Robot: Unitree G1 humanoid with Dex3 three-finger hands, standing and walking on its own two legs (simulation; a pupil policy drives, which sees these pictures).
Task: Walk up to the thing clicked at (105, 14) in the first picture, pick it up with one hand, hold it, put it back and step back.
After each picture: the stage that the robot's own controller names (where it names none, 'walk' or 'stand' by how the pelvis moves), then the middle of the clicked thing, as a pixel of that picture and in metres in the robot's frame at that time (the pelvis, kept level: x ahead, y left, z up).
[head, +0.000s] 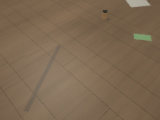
stand; (104, 14) +1.98 -0.27 -0.72
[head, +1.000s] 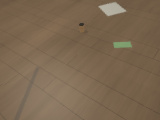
walk; (81, 27) +1.86 +0.15 -0.69
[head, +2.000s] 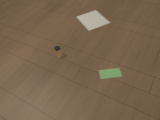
walk; (58, 51) +1.25 +0.37 -0.71
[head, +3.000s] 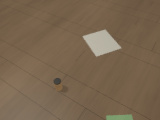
walk; (58, 84) +0.81 +0.30 -0.71
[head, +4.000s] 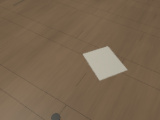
walk; out of the picture +0.49 +0.20 -0.70
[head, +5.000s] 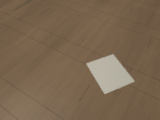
stand; out of the picture +0.32 +0.20 -0.71
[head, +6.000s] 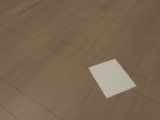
stand; out of the picture +0.34 +0.18 -0.72
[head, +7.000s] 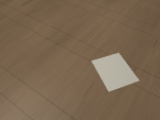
stand; out of the picture +0.36 +0.18 -0.72
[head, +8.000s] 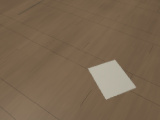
stand; out of the picture +0.32 +0.19 -0.73
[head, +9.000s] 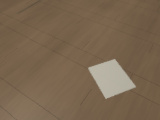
stand; out of the picture +0.32 +0.19 -0.73
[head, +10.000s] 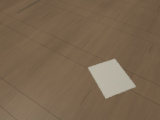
go down; out of the picture +0.32 +0.19 -0.73
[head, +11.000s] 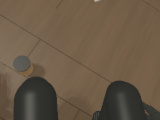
go down; (23, 66) +0.40 +0.25 -0.31
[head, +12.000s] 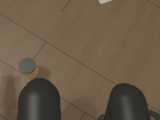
approach; (29, 68) +0.39 +0.26 -0.30
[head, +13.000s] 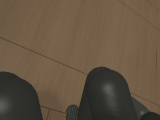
close in; out of the picture +0.36 +0.30 -0.21
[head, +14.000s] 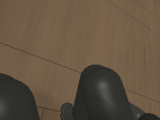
close; out of the picture +0.36 +0.30 -0.21
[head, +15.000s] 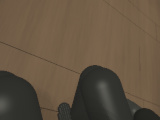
lift; out of the picture +0.35 +0.30 -0.22
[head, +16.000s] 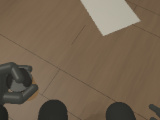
lift; (24, 85) +0.32 +0.21 -0.02
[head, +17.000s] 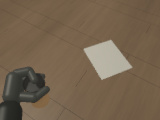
hold; (37, 91) +0.33 +0.17 -0.01
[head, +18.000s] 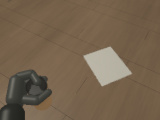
hold; (39, 94) +0.32 +0.17 -0.01
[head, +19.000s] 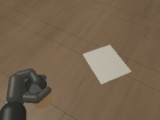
crouch; (39, 92) +0.33 +0.17 -0.02
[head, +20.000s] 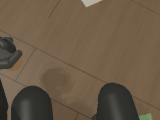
lower; (8, 56) +0.43 +0.24 -0.11
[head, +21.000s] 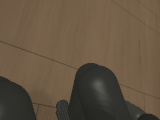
lower; out of the picture +0.39 +0.32 -0.22
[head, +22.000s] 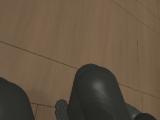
lower; out of the picture +0.39 +0.32 -0.22
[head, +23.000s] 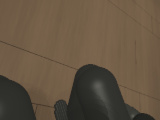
lower; out of the picture +0.38 +0.32 -0.22
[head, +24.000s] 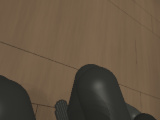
lower; out of the picture +0.38 +0.33 -0.22
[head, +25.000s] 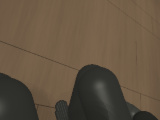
open; out of the picture +0.37 +0.31 -0.22
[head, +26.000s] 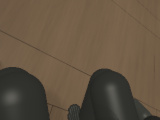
stand; out of the picture +0.38 +0.30 -0.22
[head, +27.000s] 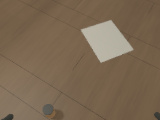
stand; (49, 111) +0.38 +0.21 -0.57
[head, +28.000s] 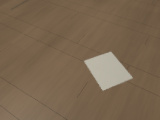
stand; out of the picture +0.37 +0.21 -0.66
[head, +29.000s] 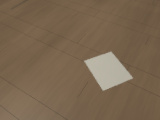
stand; out of the picture +0.37 +0.20 -0.67
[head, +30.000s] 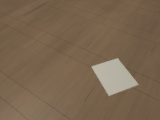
stand; out of the picture +0.39 +0.19 -0.72
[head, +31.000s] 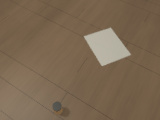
walk; (57, 108) +0.43 +0.16 -0.71
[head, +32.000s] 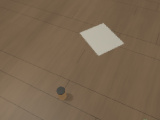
walk; (61, 93) +0.62 +0.22 -0.69
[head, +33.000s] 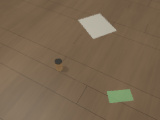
stand; (58, 64) +0.94 +0.24 -0.70
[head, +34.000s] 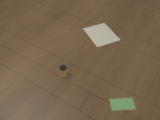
stand; (63, 71) +0.96 +0.21 -0.72
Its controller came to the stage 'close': yes
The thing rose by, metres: 0.70
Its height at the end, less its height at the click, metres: +0.00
